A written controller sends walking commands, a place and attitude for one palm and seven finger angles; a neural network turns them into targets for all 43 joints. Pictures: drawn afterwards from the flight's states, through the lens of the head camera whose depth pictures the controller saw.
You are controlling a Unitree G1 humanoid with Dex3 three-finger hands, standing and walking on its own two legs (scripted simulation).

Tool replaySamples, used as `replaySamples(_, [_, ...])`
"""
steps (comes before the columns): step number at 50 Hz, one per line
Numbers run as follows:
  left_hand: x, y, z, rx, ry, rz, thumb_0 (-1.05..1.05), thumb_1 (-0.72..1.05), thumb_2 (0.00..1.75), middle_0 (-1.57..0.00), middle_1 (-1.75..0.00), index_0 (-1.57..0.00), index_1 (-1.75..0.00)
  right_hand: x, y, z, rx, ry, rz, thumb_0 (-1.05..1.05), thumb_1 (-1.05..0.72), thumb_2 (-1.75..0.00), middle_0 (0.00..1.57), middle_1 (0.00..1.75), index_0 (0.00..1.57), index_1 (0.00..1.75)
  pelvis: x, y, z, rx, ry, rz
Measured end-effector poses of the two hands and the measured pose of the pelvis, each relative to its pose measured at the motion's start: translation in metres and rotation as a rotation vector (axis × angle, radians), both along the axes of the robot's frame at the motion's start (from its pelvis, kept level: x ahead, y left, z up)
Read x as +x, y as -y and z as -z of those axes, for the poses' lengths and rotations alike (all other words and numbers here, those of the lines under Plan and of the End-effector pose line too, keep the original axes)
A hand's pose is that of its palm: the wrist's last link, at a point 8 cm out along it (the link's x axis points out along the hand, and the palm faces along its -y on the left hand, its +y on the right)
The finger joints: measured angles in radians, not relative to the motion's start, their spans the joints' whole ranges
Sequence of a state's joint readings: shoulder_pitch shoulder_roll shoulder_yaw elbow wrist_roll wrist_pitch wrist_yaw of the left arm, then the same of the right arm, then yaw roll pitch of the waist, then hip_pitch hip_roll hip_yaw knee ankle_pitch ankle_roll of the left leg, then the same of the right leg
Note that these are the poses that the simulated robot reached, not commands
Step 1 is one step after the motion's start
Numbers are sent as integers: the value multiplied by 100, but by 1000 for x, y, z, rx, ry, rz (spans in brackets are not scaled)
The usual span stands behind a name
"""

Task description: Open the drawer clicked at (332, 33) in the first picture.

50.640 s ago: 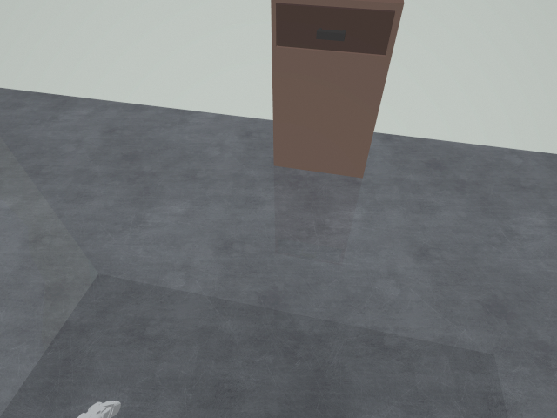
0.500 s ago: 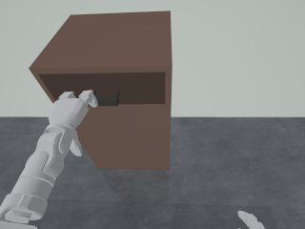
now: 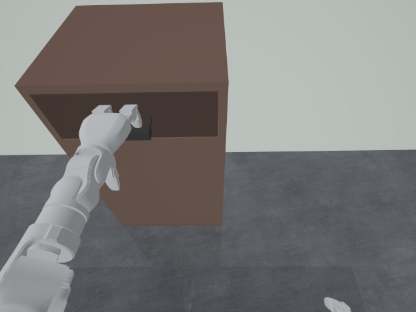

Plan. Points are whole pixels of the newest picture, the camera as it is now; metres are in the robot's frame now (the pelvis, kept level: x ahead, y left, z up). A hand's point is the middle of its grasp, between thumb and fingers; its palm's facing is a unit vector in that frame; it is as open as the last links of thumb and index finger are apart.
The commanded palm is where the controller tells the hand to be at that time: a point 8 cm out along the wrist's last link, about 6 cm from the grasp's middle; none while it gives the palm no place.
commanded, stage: move the hooked fingers above the handle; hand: left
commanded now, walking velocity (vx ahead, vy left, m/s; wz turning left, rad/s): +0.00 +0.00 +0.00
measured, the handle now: (130, 126) +0.55 +0.23 +0.00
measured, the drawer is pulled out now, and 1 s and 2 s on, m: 0.00 0.00 0.00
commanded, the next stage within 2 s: none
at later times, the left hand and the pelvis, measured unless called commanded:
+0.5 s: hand (130, 124) +0.49 +0.20 +0.07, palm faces +0.02 -0.06 -1.00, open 13.9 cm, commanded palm +0.48 +0.23 +0.12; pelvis -0.01 +0.00 -0.01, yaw -2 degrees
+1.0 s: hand (113, 124) +0.49 +0.24 +0.07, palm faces +0.06 -0.05 -1.00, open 13.8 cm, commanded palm +0.47 +0.23 +0.12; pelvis -0.01 +0.02 -0.01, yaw -2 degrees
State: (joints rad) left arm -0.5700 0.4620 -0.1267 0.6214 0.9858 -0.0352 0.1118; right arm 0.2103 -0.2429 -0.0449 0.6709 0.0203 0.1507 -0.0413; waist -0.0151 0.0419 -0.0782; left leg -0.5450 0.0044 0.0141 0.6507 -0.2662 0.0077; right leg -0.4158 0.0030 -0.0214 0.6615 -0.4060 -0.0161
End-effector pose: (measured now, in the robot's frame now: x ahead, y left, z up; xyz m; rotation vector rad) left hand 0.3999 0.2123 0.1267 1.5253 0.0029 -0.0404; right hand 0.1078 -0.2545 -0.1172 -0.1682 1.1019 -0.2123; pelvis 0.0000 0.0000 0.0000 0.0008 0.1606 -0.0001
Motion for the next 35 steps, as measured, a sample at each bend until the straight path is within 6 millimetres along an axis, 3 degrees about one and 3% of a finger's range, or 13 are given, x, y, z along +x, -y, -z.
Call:
replaySamples(4, [18, 1, -4, -3, 29, -16, 0, -49, 31, -32, -120, -32, -120, -19, 2, 3, 0, -35, 35, 0, -91, -90, 20, 30, 20, 30, -1, 1, 2, -1, -20, 13])
replaySamples(12, [36, -24, 3, 52, -43, -132, 0, -49, 31, -32, -120, -31, -120, -72, 12, 9, -7, -162, 107, 0, -91, -90, 20, 30, 20, 30, -1, 1, 3, -4, -52, 23])
replaySamples(17, [40, -10, 12, 29, -77, -39, 0, -49, 31, -32, -120, -32, -120, -99, 18, 7, -39, -235, 135, 0, -91, -90, 20, 30, 20, 30, -1, 0, 4, -9, -61, 16])
replaySamples(23, [61, 12, 10, -10, 15, 41, 0, -49, 31, -32, -120, -32, -120, -118, 22, 5, -70, -254, 169, 0, -91, -90, 20, 30, 20, 30, -5, -1, 9, -15, -93, 19])
replaySamples(29, [84, -8, 4, 17, 65, -99, 0, -49, 31, -32, -120, -33, -121, -133, 17, 7, -63, -264, 202, 0, -91, -90, 20, 30, 20, 30, -8, -3, 13, -18, -141, 39])
replaySamples(35, [81, -16, 9, 36, -54, -152, 0, -49, 31, -32, -120, -35, -124, -141, 5, 9, -27, -286, 221, 0, -91, -90, 20, 30, 20, 30, -4, -7, 10, -18, -132, 53])
